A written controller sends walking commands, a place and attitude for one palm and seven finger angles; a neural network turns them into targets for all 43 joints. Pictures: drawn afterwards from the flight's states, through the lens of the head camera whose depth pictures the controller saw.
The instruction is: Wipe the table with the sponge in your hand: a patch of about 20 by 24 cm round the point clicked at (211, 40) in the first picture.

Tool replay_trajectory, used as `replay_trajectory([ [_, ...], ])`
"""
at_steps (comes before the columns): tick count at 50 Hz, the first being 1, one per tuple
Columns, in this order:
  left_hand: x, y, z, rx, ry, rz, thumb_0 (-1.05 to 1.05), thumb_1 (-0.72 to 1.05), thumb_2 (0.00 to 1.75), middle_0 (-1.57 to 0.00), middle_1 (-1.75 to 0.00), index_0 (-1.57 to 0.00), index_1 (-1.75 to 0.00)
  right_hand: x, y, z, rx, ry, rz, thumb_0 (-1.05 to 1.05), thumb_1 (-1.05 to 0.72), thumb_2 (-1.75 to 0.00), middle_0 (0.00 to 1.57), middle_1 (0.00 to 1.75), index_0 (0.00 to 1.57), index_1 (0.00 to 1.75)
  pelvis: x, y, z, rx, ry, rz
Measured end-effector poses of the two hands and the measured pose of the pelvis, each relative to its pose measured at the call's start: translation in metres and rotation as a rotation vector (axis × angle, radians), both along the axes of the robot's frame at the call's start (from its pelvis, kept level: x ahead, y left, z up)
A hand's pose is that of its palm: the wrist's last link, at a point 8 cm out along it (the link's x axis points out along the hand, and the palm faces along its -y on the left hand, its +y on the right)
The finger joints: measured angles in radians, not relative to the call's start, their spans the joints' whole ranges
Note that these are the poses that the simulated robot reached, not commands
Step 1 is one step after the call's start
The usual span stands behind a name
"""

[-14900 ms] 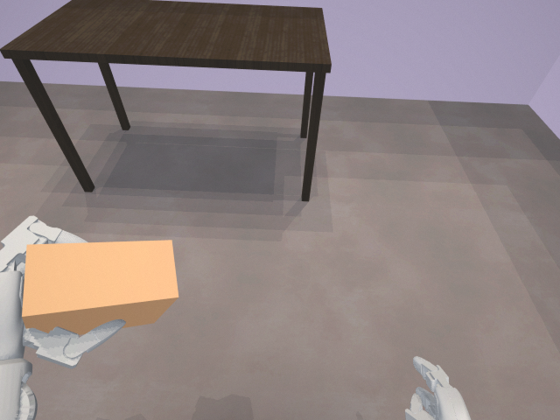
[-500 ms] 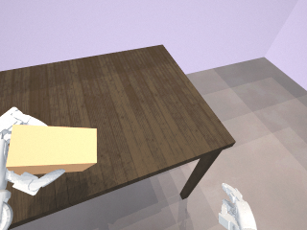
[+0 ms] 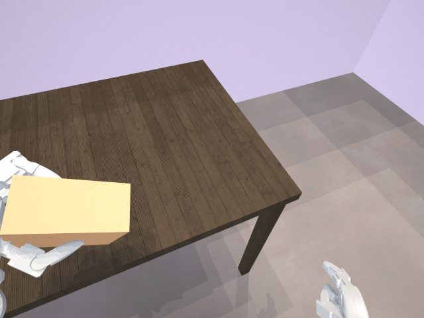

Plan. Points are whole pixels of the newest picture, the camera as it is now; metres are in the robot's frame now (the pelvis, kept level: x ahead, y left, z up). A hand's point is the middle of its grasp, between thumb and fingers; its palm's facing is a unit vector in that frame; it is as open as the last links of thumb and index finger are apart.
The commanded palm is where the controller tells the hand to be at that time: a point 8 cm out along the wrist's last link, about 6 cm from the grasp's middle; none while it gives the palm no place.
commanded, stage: come to a stop and stand still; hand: left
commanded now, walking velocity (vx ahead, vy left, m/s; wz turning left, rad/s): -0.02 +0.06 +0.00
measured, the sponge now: (87, 216) +0.23 +0.20 +0.13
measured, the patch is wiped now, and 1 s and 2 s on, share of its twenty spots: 0.00 0.00 0.00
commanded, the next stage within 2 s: look again from close up in 1.10 s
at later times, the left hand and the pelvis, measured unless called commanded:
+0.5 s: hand (10, 222) +0.22 +0.30 +0.13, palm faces +0.36 -0.84 -0.40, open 10.7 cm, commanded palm +0.16 +0.33 +0.18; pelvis +0.01 +0.04 +0.00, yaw +1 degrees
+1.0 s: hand out of the picture +0.20 +0.34 +0.15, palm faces +0.37 -0.84 -0.39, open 10.7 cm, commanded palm +0.14 +0.37 +0.18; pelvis -0.01 +0.09 +0.01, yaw +2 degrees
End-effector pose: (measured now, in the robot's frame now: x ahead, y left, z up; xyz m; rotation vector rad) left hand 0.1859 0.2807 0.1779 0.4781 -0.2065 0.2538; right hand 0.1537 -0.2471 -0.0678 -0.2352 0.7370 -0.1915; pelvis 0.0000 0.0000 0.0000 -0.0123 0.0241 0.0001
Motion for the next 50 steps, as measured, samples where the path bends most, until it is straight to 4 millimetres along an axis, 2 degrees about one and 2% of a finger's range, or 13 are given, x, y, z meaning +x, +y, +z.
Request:
replay_trajectory([
  [5, -0.001, 0.001, -0.001, -0.003, 0.003, 0.013, -0.01, -0.55, 1.03, -0.64, -1.37, -0.67, -1.35, 0.001, 0.005, -0.001, 0.014, 0.002, 0.011, 0.01, -0.90, -0.90, 0.20, 0.30, 0.20, 0.30, 0.001, 0.000, 0.001, -0.001, -0.005, 0.006],
  [7, 0.005, 0.006, 0.014, 0.077, -0.054, -0.024, -0.01, -0.55, 1.03, -0.65, -1.36, -0.67, -1.35, 0.002, 0.011, -0.003, 0.008, 0.004, 0.040, 0.01, -0.90, -0.90, 0.20, 0.30, 0.20, 0.30, -0.002, 0.000, 0.000, 0.000, -0.014, 0.034],
  [10, 0.012, 0.027, 0.039, 0.176, -0.164, 0.019, -0.01, -0.55, 1.03, -0.65, -1.36, -0.67, -1.35, 0.004, 0.021, -0.008, 0.023, 0.007, 0.107, 0.01, -0.90, -0.90, 0.20, 0.30, 0.20, 0.30, -0.003, 0.000, -0.002, 0.001, -0.004, 0.028],
  [12, 0.013, 0.039, 0.044, 0.180, -0.194, 0.060, -0.01, -0.55, 1.03, -0.65, -1.36, -0.67, -1.35, 0.004, 0.026, -0.008, 0.045, 0.000, 0.125, 0.01, -0.90, -0.90, 0.20, 0.30, 0.20, 0.30, -0.001, 0.003, -0.002, 0.002, 0.006, 0.019],
  [14, 0.010, 0.044, 0.037, 0.148, -0.178, 0.083, -0.01, -0.55, 1.03, -0.65, -1.36, -0.67, -1.35, 0.004, 0.030, -0.008, 0.061, -0.007, 0.131, 0.01, -0.90, -0.90, 0.20, 0.30, 0.20, 0.30, 0.002, 0.008, -0.001, 0.004, 0.010, 0.014],
  [20, -0.003, 0.041, -0.014, 0.005, -0.005, 0.078, -0.01, -0.55, 1.03, -0.65, -1.36, -0.67, -1.35, 0.009, 0.042, -0.006, 0.033, 0.013, 0.144, 0.01, -0.90, -0.90, 0.20, 0.30, 0.20, 0.30, 0.009, 0.028, 0.002, 0.007, -0.001, 0.013],
  [23, -0.005, 0.047, -0.028, -0.032, 0.041, 0.089, -0.01, -0.55, 1.03, -0.65, -1.36, -0.67, -1.35, 0.017, 0.051, -0.003, 0.009, 0.021, 0.154, 0.01, -0.90, -0.90, 0.20, 0.30, 0.20, 0.30, 0.009, 0.036, 0.003, 0.004, -0.012, 0.020],
  [26, -0.004, 0.059, -0.026, -0.040, 0.032, 0.107, -0.01, -0.55, 1.03, -0.65, -1.36, -0.67, -1.35, 0.027, 0.063, 0.004, 0.000, 0.002, 0.165, 0.02, -0.90, -0.90, 0.20, 0.30, 0.20, 0.30, 0.007, 0.044, 0.004, -0.001, -0.020, 0.027],
  [31, -0.004, 0.075, -0.004, -0.012, -0.057, 0.110, -0.01, -0.55, 1.03, -0.65, -1.36, -0.67, -1.35, 0.043, 0.088, 0.016, 0.011, -0.057, 0.186, 0.01, -0.90, -0.90, 0.20, 0.30, 0.20, 0.30, 0.005, 0.057, 0.006, -0.007, -0.022, 0.030],
  [36, -0.009, 0.084, 0.008, 0.004, -0.100, 0.090, -0.01, -0.55, 1.03, -0.65, -1.36, -0.67, -1.35, 0.048, 0.110, 0.021, 0.034, -0.091, 0.197, 0.01, -0.90, -0.90, 0.20, 0.30, 0.20, 0.30, 0.002, 0.070, 0.007, -0.009, -0.015, 0.027],
  [43, -0.017, 0.097, -0.007, -0.021, -0.031, 0.095, -0.01, -0.55, 1.03, -0.65, -1.36, -0.67, -1.35, 0.033, 0.127, 0.017, 0.045, -0.060, 0.194, 0.01, -0.90, -0.90, 0.20, 0.30, 0.20, 0.30, -0.004, 0.081, 0.008, -0.010, -0.014, 0.024],
  [50, -0.023, 0.100, -0.010, -0.032, -0.028, 0.086, -0.01, -0.55, 1.03, -0.65, -1.36, -0.67, -1.35, 0.011, 0.129, 0.011, 0.032, -0.017, 0.183, 0.01, -0.90, -0.90, 0.20, 0.30, 0.20, 0.30, -0.011, 0.087, 0.007, -0.013, -0.019, 0.030],
])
